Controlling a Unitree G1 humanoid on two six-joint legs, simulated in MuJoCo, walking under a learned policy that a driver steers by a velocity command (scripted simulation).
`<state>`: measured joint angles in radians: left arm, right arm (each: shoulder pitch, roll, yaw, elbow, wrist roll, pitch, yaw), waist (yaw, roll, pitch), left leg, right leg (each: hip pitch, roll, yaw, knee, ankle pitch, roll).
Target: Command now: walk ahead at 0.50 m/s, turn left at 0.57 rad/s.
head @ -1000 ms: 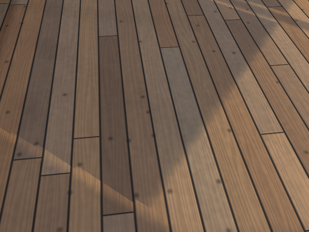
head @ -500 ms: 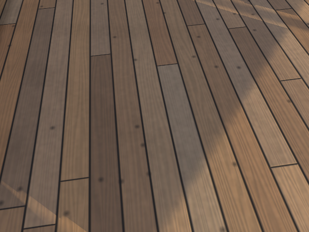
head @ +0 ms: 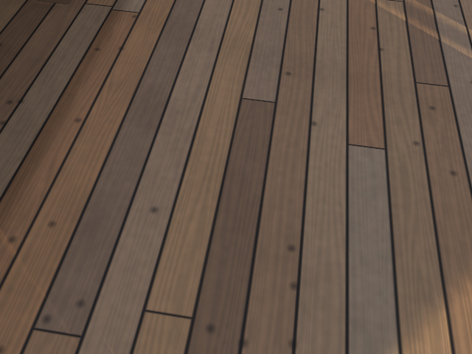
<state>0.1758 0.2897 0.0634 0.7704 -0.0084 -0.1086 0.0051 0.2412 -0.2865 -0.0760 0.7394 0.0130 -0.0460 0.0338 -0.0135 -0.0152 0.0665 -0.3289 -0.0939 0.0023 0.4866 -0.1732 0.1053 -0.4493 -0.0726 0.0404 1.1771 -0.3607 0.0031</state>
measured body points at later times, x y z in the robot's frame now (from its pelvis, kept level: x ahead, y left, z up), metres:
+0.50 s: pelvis +0.30 -0.07 -0.01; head +0.34 -0.07 +0.44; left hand +0.46 +0.20 -0.11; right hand +0.37 -0.35 -0.13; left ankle +0.16 +0.07 -0.64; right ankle +0.37 -0.14 -0.73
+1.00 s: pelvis +0.59 -0.06 +0.00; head +0.61 -0.06 +0.45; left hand +0.75 +0.18 -0.12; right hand +0.66 -0.36 -0.09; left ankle +0.68 +0.02 -0.73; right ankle +0.46 -0.15 -0.65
